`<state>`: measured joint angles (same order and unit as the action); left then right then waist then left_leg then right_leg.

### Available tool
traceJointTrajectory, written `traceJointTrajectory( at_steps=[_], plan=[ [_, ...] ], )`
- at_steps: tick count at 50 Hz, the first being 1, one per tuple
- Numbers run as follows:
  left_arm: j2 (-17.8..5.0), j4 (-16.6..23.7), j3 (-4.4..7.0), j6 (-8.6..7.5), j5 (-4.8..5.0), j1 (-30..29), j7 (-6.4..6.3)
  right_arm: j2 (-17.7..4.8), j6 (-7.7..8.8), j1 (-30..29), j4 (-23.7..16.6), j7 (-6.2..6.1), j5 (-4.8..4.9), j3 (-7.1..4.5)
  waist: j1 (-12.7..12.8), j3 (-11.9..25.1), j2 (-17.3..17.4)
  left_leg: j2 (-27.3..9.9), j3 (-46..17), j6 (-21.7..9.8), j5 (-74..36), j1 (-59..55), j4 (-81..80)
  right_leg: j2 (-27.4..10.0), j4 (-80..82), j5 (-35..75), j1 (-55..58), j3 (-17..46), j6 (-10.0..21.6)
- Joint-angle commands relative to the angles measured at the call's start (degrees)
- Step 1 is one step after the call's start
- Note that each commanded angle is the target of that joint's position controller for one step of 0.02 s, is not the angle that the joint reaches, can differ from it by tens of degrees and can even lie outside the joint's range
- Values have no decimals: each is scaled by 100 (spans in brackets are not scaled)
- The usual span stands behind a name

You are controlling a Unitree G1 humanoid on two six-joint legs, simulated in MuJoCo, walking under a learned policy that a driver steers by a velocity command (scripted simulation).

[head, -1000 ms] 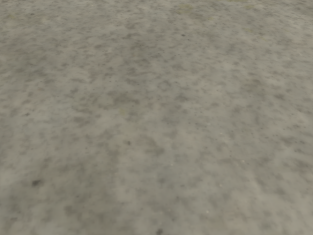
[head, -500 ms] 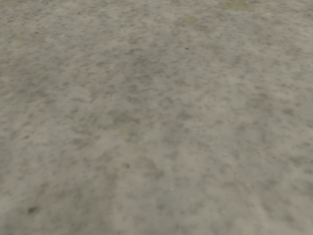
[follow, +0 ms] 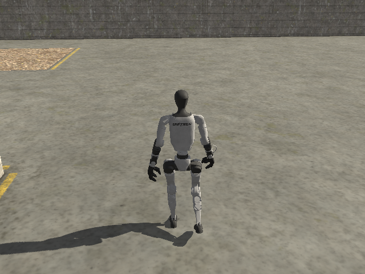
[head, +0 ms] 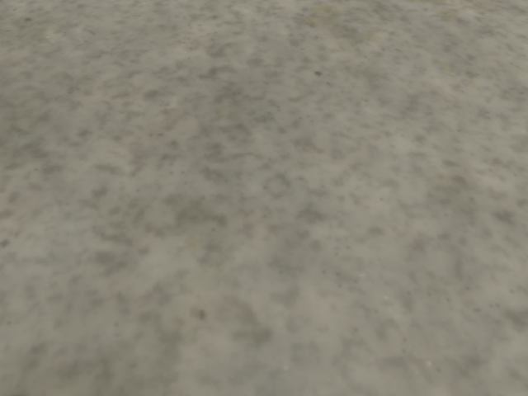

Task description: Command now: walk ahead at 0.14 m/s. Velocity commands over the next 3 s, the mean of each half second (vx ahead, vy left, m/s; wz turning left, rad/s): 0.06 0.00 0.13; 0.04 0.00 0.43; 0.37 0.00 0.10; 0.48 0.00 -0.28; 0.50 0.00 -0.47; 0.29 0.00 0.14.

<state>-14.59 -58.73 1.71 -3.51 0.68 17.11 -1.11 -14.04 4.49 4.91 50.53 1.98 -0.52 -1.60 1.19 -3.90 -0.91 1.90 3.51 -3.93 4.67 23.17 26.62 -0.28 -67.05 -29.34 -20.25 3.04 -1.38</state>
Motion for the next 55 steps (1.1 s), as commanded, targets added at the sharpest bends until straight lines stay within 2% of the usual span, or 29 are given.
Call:
traceJointTrajectory(
  at_steps=[1,4,7,11,12,13,14,15,17,19,21,23,24,26,28,29,30,31,32,33,35,36,39,43,44,46,48,52,55],
  plan=[
    [-232,82,98,161,-48,724,-119,-428,69,-22,-117,2,-127,-59,188,856,447,-1446,-1106,-1062,-2565,-456,-1164,-476,376,520,124,69,-66],
    [-132,195,57,256,-92,544,-207,-573,71,-35,5,-66,-164,-81,242,926,660,-1322,-792,-1109,-2375,-224,-1247,-481,1758,751,453,-40,-116],
    [-357,290,112,371,-92,136,-212,-770,-57,68,76,-168,-74,-124,80,996,654,-1339,-976,-1003,-114,-191,-1492,-438,2560,1483,753,-103,-97],
    [-385,308,157,389,-199,-153,-189,-501,-175,178,221,-223,25,-19,142,385,473,-1015,-1063,-455,2268,206,-1462,-357,3873,2049,1242,-185,121],
    [-475,345,160,365,-227,-174,-197,-409,-179,394,305,-216,11,16,83,269,279,-856,-1020,-216,2422,194,-1290,-604,4269,2302,1298,85,222],
    [-874,358,242,345,-162,-307,-224,-474,-181,700,329,-214,-2,-21,-234,105,-219,-506,-810,-44,2216,235,-1106,-732,4249,2242,1143,176,358],
    [-892,261,292,320,-96,-333,-207,-518,-228,646,288,-251,10,-40,-226,59,-607,-274,-513,41,1826,-123,-883,-589,4363,1332,631,106,408],
    [-737,292,282,284,-94,-406,-211,-639,-268,438,189,-288,27,-73,-146,35,-579,-229,-475,52,1545,-283,-605,-532,4467,1049,457,65,362],
    [-767,351,332,232,-100,-497,-261,-724,-342,297,19,-342,81,-140,-133,192,-614,-176,-465,-59,986,-191,-152,-585,4397,1461,602,51,325],
    [-836,317,404,205,-67,-197,-328,-642,-384,291,-113,-347,90,-172,-33,492,-640,-88,-384,-74,390,84,450,-861,4307,2101,1052,227,502],
    [-957,346,469,208,-71,-44,-396,-538,-424,289,-249,-319,83,-195,27,671,-846,-37,-267,42,552,507,1229,-1538,4298,3128,1439,733,904],
    [-942,561,471,200,-71,-380,-470,-510,-489,376,-336,-264,90,-246,8,780,-1119,-102,-225,118,2304,751,2205,-2219,4286,4203,1480,1144,1347],
    [-994,653,486,187,-71,-496,-489,-518,-528,273,-432,-232,116,-266,47,727,-1013,-262,-340,147,2808,928,2498,-2385,4321,4479,1489,1199,1427],
    [-1207,796,557,198,7,-923,-504,-498,-591,292,-516,-177,181,-285,-94,724,-780,-463,-363,175,2406,565,2011,-2202,4253,4395,1249,741,1107],
    [-1250,829,585,282,64,-1179,-459,-480,-644,660,-374,-120,167,-336,-304,843,-697,-122,172,158,1146,-504,1079,-1780,3892,3999,734,-32,731],
    [-1118,767,568,324,54,-1013,-408,-547,-678,832,-301,-101,152,-405,-327,884,-508,76,237,79,686,-1066,665,-1543,3459,3403,423,-382,523],
    [-865,663,524,350,-11,-651,-331,-827,-685,895,-359,-120,133,-518,-278,806,386,-234,-553,-183,-361,-1670,-9,-1097,2409,2171,-253,-940,108],
    [-435,1015,371,345,-232,-907,-299,-1702,-653,924,-589,-193,28,-684,-245,685,2175,-1970,-3319,-1219,-2202,-2160,-706,-106,689,-826,-1925,-1139,-440],
    [-542,1152,375,300,-162,-1262,-288,-1500,-502,1355,-590,-141,-162,-557,-544,1327,1507,-2343,-3957,-1872,-2192,-2116,-829,23,-354,-1265,-1820,52,-323],
    [-662,1166,404,285,-45,-1235,-280,-1378,-370,1055,-659,-146,-124,-525,-361,1073,1035,-2205,-3460,-1774,-2162,-2056,-723,-66,-673,-873,-2061,201,-229],
    [-862,1029,470,273,-105,-1169,-356,-1206,-298,509,-799,-231,107,-498,-162,875,415,-1648,-2645,-1113,-1845,-1923,-565,-267,-350,100,-2122,250,-154],
    [-906,1046,491,272,-124,-1170,-374,-1150,-323,442,-830,-268,138,-474,-111,911,430,-1510,-2466,-1000,-2013,-1776,-559,-288,-151,342,-1876,279,-159],
    [-671,1107,440,238,-70,-1142,-325,-1124,-386,692,-838,-354,123,-474,-123,1093,510,-1322,-2317,-997,-2313,-2000,-594,-55,292,746,-1663,234,-219],
    [-598,1175,399,262,-49,-1300,-306,-1125,-445,693,-880,-426,125,-475,-189,1034,640,-1280,-2321,-932,-1602,-2062,-709,-37,1268,1049,-1502,234,-348],
    [-592,1185,393,273,-44,-1336,-296,-1104,-458,658,-883,-431,108,-466,-203,983,698,-1241,-2307,-915,-1322,-1917,-762,-54,1465,1110,-1338,218,-371],
    [-589,1213,378,255,-30,-1424,-228,-1008,-447,677,-841,-422,117,-437,-279,875,780,-1097,-2392,-913,831,-1573,-1158,-119,2009,1321,-1001,146,-353],
    [-633,1310,367,172,-14,-1619,-151,-1057,-414,680,-789,-409,96,-431,-386,548,1006,-1129,-2668,-968,2075,-1300,-1517,-121,2433,1293,-870,26,-304],
    [-664,1315,339,-115,27,-1609,28,-1124,-341,879,-671,-355,79,-415,-490,402,874,-1237,-2865,-986,2360,-1396,-1532,-79,3232,1125,-449,-140,-42],
    [-594,1162,315,-283,66,-1238,119,-1076,-325,780,-702,-313,133,-372,-235,375,740,-1080,-2830,-889,2520,-1093,-1310,40,4177,1522,404,-352,256]
  ],
)
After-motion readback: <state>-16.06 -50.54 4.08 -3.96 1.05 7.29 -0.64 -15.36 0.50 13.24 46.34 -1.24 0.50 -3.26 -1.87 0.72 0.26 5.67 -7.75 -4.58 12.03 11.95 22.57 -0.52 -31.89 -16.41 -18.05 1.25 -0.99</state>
